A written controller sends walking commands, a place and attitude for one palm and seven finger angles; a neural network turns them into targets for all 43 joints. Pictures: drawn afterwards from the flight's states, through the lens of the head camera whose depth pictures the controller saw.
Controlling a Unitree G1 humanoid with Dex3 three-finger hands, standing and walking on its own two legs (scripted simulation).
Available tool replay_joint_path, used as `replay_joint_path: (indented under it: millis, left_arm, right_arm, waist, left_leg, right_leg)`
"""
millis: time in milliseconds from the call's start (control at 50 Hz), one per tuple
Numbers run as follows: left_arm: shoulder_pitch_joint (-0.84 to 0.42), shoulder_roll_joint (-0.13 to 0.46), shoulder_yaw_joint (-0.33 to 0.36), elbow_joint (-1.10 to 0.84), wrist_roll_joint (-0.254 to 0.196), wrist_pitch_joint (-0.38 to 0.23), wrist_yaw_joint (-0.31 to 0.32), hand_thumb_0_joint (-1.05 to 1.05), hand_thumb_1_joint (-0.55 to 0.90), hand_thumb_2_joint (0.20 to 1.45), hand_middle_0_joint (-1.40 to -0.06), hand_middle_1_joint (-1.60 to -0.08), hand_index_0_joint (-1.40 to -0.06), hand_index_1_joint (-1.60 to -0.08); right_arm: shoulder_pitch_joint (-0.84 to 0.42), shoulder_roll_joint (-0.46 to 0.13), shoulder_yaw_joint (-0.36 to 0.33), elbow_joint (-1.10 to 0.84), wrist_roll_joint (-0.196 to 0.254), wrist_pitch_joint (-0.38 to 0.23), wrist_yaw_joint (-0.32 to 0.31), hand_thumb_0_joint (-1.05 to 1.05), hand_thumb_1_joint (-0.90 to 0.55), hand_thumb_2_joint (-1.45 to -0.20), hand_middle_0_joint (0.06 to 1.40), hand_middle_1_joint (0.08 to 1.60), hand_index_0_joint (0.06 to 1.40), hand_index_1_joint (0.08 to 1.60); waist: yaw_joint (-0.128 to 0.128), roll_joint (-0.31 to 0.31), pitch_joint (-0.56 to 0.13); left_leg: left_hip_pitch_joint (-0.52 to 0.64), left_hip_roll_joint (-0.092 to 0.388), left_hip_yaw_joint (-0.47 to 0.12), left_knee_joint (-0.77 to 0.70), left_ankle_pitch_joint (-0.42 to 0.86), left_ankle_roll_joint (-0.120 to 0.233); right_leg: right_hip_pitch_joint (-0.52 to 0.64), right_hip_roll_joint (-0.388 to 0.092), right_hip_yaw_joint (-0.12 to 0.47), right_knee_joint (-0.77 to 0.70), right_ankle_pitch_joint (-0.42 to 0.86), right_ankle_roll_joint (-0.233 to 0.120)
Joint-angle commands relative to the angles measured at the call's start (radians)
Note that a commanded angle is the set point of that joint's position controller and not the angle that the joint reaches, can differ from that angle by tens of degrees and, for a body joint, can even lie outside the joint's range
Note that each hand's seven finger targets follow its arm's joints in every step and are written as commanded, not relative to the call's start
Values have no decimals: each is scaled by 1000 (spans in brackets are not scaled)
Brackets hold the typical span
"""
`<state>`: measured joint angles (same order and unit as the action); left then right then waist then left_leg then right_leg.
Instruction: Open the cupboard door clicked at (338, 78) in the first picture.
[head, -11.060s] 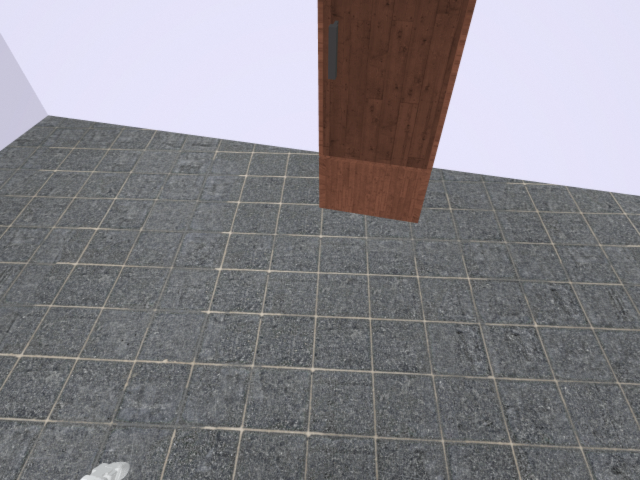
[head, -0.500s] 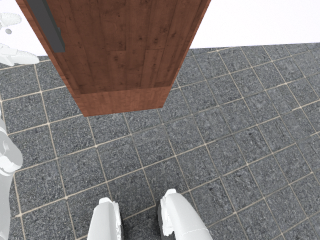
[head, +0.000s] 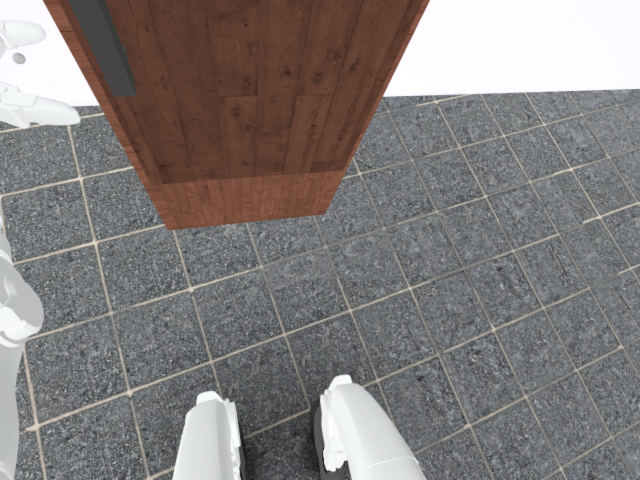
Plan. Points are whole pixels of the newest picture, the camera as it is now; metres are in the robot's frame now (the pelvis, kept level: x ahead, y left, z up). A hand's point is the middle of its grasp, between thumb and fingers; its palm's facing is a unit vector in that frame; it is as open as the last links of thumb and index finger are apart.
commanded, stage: slide the fingers in behind the handle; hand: left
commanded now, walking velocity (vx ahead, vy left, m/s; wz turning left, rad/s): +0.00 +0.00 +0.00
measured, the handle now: (101, 18) +0.61 +0.17 +0.08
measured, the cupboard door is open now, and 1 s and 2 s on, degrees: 0 0 0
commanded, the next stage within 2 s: move the hooked fingers beside the handle in 1.56 s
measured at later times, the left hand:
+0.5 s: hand (55, 56) +0.57 +0.21 +0.07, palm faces +0.07 -1.00 -0.01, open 14.0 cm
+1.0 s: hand (70, 62) +0.56 +0.20 +0.07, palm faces +0.12 -0.99 -0.01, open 14.6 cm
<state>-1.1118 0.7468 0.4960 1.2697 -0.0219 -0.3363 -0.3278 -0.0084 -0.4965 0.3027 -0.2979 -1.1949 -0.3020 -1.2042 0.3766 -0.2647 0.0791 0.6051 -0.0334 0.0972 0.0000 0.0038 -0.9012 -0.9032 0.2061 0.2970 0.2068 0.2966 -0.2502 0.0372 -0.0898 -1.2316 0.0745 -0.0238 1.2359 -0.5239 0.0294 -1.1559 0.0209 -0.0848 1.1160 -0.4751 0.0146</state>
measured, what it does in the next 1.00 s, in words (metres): stands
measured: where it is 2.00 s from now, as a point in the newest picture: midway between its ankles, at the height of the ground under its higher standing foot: (282, 468)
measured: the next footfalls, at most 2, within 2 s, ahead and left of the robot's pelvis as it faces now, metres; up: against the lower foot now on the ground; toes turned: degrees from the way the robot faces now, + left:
none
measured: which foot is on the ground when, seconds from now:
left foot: down 0.00-1.00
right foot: down 0.00-1.00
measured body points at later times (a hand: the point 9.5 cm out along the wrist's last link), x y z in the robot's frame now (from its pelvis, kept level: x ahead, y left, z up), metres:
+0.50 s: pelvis +0.00 +0.00 +0.00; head +0.19 +0.03 +0.41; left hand +0.56 +0.27 +0.07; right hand -0.04 -0.26 -0.09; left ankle +0.01 +0.10 -0.63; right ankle +0.02 -0.14 -0.63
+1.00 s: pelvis +0.00 -0.01 +0.00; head +0.18 +0.03 +0.41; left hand +0.55 +0.25 +0.07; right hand -0.01 -0.27 -0.10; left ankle +0.01 +0.10 -0.63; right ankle +0.02 -0.14 -0.63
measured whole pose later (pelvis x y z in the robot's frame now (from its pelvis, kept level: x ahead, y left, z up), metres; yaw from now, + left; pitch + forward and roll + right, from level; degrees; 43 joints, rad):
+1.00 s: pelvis +0.00 -0.01 +0.00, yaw +3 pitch +29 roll -6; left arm -1.13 0.56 0.31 1.25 -0.07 -0.37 -0.12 -0.01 -0.50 0.30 -0.30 -1.19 -0.15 -1.22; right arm 0.39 -0.25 0.03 0.68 -0.07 0.07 0.04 0.00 -0.90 -0.90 0.20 0.30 0.21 0.30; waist -0.21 0.04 -0.11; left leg -1.22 0.05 -0.06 1.22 -0.51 0.01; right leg -1.13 0.00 -0.12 1.12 -0.49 -0.01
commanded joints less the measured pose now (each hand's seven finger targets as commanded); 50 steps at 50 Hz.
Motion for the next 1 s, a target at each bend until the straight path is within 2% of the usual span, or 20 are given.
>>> replay_joint_path:
  millis: [0,60,100,140,220,260,320,420,460,520,560,580,600,620,640,720,780,840,940,980]
  left_arm:
    - [-436,225,-17,-197,-15,-56,-4,0,-500,300,-300,-1200,-300,-1200]
    - [-452,227,-9,-229,-19,-51,0,0,-500,300,-300,-1200,-300,-1200]
    - [-459,210,-14,-236,-23,-45,10,0,-500,300,-300,-1200,-300,-1200]
    - [-464,222,2,-272,-21,-55,21,0,-500,300,-300,-1200,-300,-1200]
    - [-465,165,-30,-250,-9,-52,55,0,-500,300,-300,-1200,-300,-1200]
    - [-461,176,-14,-258,-6,-54,72,0,-500,300,-300,-1200,-300,-1200]
    - [-453,197,4,-249,4,-67,92,0,-500,300,-300,-1200,-300,-1200]
    - [-460,131,-45,-242,-6,-81,80,0,-500,300,-300,-1200,-300,-1200]
    - [-461,131,-41,-288,-11,-93,77,0,-500,300,-300,-1200,-300,-1200]
    - [-465,61,-78,-271,-25,-95,80,0,-500,300,-300,-1200,-300,-1200]
    - [-465,67,-79,-270,-18,-96,89,0,-500,300,-300,-1200,-300,-1200]
    - [-470,23,-111,-262,-17,-94,92,0,-500,300,-300,-1200,-300,-1200]
    - [-478,16,-117,-247,-14,-92,99,0,-500,300,-300,-1200,-300,-1200]
    - [-513,-3,-135,-257,-13,-99,104,0,-500,300,-300,-1200,-300,-1200]
    - [-517,18,-123,-259,-5,-102,112,0,-500,300,-300,-1200,-300,-1200]
    - [-551,-97,-208,-253,0,-106,129,0,-500,300,-300,-1200,-300,-1200]
    - [-559,-88,-206,-231,3,-101,135,0,-500,300,-300,-1200,-300,-1200]
    - [-580,-147,-254,-267,2,-112,132,0,-500,300,-300,-1200,-300,-1200]
    - [-603,-214,-297,-275,-5,-113,147,0,-500,300,-300,-1200,-300,-1200]
    - [-592,-198,-284,-266,-2,-114,155,0,-500,300,-300,-1200,-300,-1200]
  right_arm:
    - [248,-218,-71,-9,-6,-4,-8,0,-900,-900,200,300,200,300]
    - [258,-218,-76,-7,-8,-4,-7,0,-900,-900,200,300,200,300]
    - [259,-217,-78,-4,-9,-4,-6,0,-900,-900,200,300,200,300]
    - [267,-216,-79,-4,-13,-5,-1,0,-900,-900,200,300,200,300]
    - [268,-206,-79,-1,-15,-7,6,0,-900,-900,200,300,200,300]
    - [272,-209,-83,-2,-16,-6,7,0,-900,-900,200,300,200,300]
    - [276,-208,-80,0,-20,-10,10,0,-900,-900,200,300,200,300]
    - [269,-203,-83,6,-18,-14,13,0,-900,-900,200,300,200,300]
    - [269,-203,-89,8,-19,-13,13,0,-900,-900,200,300,200,300]
    - [269,-196,-92,19,-18,-18,15,0,-900,-900,200,300,200,300]
    - [266,-198,-93,20,-17,-18,15,0,-900,-900,200,300,200,300]
    - [262,-194,-92,22,-19,-20,18,0,-900,-900,200,300,200,300]
    - [263,-195,-93,28,-19,-20,17,0,-900,-900,200,300,200,300]
    - [266,-193,-93,33,-22,-22,16,0,-900,-900,200,300,200,300]
    - [267,-198,-95,36,-23,-22,16,0,-900,-900,200,300,200,300]
    - [270,-189,-100,44,-30,-28,21,0,-900,-900,200,300,200,300]
    - [272,-194,-101,56,-33,-26,23,0,-900,-900,200,300,200,300]
    - [268,-188,-106,60,-34,-28,28,0,-900,-900,200,300,200,300]
    - [268,-187,-113,70,-39,-30,34,0,-900,-900,200,300,200,300]
    - [266,-187,-112,73,-40,-30,37,0,-900,-900,200,300,200,300]
  waist:
    - [-21,249,-573]
    - [-13,280,-612]
    - [-23,249,-599]
    - [-9,278,-639]
    - [-20,267,-576]
    - [-14,251,-603]
    - [-14,241,-588]
    - [-30,226,-560]
    - [-9,272,-628]
    - [-31,226,-590]
    - [-22,234,-593]
    - [-28,247,-576]
    - [-38,216,-551]
    - [-49,235,-545]
    - [-39,250,-568]
    - [-67,260,-563]
    - [-73,234,-565]
    - [-68,287,-600]
    - [-85,269,-597]
    - [-72,273,-592]
  left_leg:
    - [574,-12,-82,-111,526,-4]
    - [610,-10,-86,-111,546,-8]
    - [598,-8,-86,-113,539,-5]
    - [633,-8,-93,-114,575,-12]
    - [618,-9,-91,-124,540,-9]
    - [617,-11,-89,-126,541,-10]
    - [587,-14,-80,-124,529,-5]
    - [571,-18,-71,-125,496,0]
    - [630,-18,-76,-126,550,-10]
    - [611,-20,-74,-122,523,-3]
    - [613,-20,-76,-130,515,-7]
    - [615,-22,-77,-131,499,-8]
    - [605,-20,-77,-130,483,-5]
    - [613,-21,-79,-128,485,-5]
    - [622,-21,-84,-126,482,-8]
    - [661,-22,-93,-124,502,-9]
    - [638,-25,-92,-116,496,-8]
    - [692,-26,-99,-115,525,-15]
    - [702,-29,-104,-113,530,-14]
    - [686,-33,-99,-116,508,-14]
  right_leg:
    - [136,45,16,-100,307,-36]
    - [125,45,13,-98,309,-38]
    - [130,46,13,-102,313,-34]
    - [135,46,10,-95,326,-39]
    - [111,48,8,-105,298,-39]
    - [134,48,10,-108,305,-37]
    - [154,48,15,-106,317,-38]
    - [159,48,20,-117,315,-38]
    - [169,47,19,-109,337,-41]
    - [160,49,19,-117,332,-38]
    - [159,47,17,-117,320,-39]
    - [137,47,16,-121,300,-39]
    - [131,46,15,-126,292,-38]
    - [113,45,15,-122,288,-39]
    - [107,43,16,-119,277,-40]
    - [65,40,11,-119,279,-42]
    - [82,41,12,-120,290,-42]
    - [60,39,8,-114,293,-47]
    - [53,39,5,-119,301,-46]
    - [69,40,7,-120,294,-49]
